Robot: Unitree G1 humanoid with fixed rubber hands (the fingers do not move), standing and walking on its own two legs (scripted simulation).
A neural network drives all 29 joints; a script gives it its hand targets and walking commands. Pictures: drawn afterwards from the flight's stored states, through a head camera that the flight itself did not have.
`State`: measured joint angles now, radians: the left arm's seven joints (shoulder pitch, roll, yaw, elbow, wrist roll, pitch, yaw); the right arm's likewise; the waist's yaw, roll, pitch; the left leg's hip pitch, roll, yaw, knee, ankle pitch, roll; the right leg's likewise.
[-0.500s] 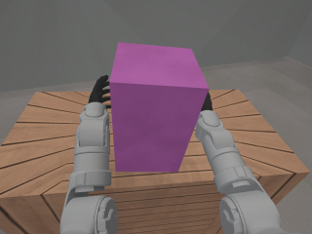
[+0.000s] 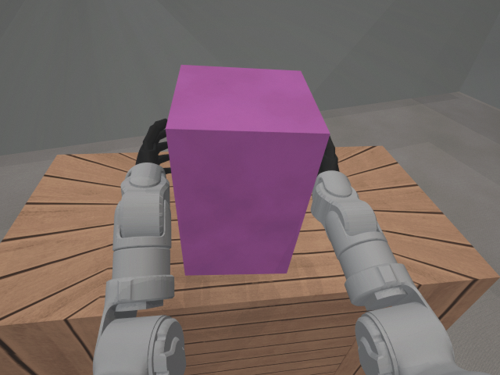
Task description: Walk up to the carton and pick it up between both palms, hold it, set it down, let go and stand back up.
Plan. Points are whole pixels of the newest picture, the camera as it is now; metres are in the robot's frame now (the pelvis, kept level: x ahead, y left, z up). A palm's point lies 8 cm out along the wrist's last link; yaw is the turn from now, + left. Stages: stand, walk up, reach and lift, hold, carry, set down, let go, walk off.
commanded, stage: hold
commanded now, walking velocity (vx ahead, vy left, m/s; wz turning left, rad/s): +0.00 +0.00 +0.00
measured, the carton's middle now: (239, 179) +0.37 +0.01 +0.18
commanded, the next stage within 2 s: none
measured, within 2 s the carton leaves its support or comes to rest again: neither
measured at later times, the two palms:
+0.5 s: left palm (143, 163) +0.35 +0.14 +0.23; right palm (326, 165) +0.35 -0.13 +0.22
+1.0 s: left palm (145, 162) +0.36 +0.14 +0.23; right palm (327, 164) +0.36 -0.13 +0.22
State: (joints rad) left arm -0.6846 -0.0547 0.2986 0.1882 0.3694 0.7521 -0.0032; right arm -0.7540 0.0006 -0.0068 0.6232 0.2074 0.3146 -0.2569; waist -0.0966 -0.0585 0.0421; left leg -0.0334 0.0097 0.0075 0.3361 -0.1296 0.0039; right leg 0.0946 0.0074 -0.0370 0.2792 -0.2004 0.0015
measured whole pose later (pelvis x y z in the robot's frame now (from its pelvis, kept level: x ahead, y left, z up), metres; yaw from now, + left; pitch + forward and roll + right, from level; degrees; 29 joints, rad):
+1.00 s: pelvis +0.00 -0.01 +0.00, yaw +0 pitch -10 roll -1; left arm -0.69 -0.05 0.32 0.12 0.37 0.84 -0.03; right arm -0.77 0.00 0.02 0.55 0.25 0.42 -0.30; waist -0.10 -0.05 0.02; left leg -0.03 0.02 0.00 0.34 -0.13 0.00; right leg 0.09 0.01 -0.04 0.30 -0.21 -0.01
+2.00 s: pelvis -0.01 -0.01 +0.00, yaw +0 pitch -11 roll +0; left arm -0.70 -0.05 0.32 0.12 0.39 0.82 -0.05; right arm -0.75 0.02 0.00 0.54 0.21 0.39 -0.29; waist -0.10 -0.05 0.04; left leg -0.02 0.02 0.00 0.33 -0.12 0.00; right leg 0.10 0.01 -0.04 0.30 -0.20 -0.01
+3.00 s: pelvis -0.01 -0.01 +0.00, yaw +0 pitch -11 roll +0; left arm -0.69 -0.06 0.32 0.11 0.40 0.82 -0.05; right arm -0.74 0.02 0.00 0.54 0.20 0.37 -0.28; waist -0.10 -0.05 0.05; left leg -0.01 0.02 0.00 0.33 -0.12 0.00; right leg 0.10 0.01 -0.04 0.30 -0.20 -0.01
